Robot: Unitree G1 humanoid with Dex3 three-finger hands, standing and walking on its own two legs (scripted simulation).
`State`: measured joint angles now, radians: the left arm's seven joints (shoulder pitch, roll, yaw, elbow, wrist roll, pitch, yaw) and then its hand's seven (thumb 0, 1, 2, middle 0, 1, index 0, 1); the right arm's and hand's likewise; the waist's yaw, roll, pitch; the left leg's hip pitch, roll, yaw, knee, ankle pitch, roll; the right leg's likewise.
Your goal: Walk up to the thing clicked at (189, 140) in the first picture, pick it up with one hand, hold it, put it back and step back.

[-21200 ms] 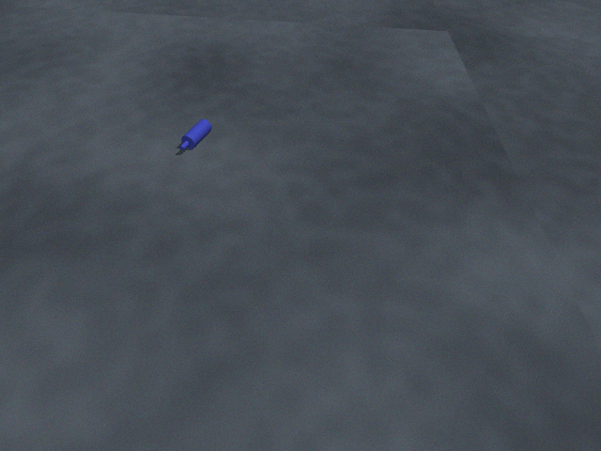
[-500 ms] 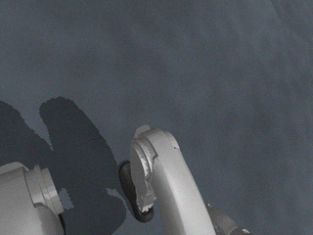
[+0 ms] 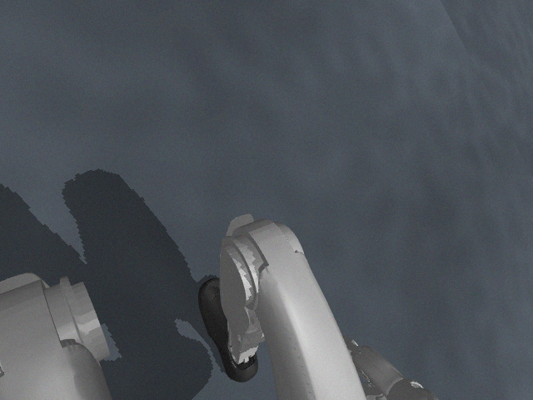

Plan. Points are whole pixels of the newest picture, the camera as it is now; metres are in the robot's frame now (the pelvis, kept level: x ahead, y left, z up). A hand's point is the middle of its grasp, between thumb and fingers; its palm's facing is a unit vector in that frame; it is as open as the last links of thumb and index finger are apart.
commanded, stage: close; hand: left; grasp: from above
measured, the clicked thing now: out of the picture +0.43 +0.42 -0.26
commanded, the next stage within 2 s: settle in 1.32 s
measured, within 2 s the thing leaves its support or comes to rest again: leaves its support in 1.76 s
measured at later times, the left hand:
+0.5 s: hand out of the picture +0.42 +0.38 -0.24, palm faces -0.43 -0.18 -0.89, open 12.1 cm
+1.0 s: hand out of the picture +0.42 +0.38 -0.23, palm faces -0.43 -0.16 -0.89, open 11.1 cm
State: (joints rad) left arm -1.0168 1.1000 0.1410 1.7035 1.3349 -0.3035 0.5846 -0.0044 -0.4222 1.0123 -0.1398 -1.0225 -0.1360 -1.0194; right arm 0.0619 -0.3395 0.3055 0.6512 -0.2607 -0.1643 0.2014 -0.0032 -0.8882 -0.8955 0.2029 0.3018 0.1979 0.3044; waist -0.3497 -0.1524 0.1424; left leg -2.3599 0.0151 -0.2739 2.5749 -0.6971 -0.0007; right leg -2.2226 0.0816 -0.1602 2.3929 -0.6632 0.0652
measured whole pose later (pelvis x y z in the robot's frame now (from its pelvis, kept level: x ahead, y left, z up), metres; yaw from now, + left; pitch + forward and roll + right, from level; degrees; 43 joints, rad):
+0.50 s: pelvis +0.00 +0.00 +0.00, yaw +0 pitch +26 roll -15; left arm -0.98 1.10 0.17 1.64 1.31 -0.32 0.54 0.00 -0.23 0.88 -0.27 -0.96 -0.28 -0.94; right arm 0.07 -0.33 0.32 0.65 -0.26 -0.16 0.20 0.00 -0.89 -0.90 0.20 0.30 0.20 0.30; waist -0.34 -0.16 0.16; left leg -2.35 0.01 -0.28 2.57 -0.71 0.00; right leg -2.21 0.08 -0.17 2.39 -0.68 0.07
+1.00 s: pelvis +0.00 +0.00 +0.00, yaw +0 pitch +26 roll -15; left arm -1.00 1.12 0.16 1.68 1.30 -0.30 0.55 0.00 -0.12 0.73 -0.40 -0.87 -0.44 -0.85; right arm 0.08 -0.35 0.32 0.64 -0.26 -0.18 0.20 0.00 -0.89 -0.89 0.20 0.30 0.20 0.30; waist -0.35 -0.15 0.16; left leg -2.35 0.02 -0.28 2.57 -0.70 0.00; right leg -2.22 0.08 -0.16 2.38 -0.66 0.07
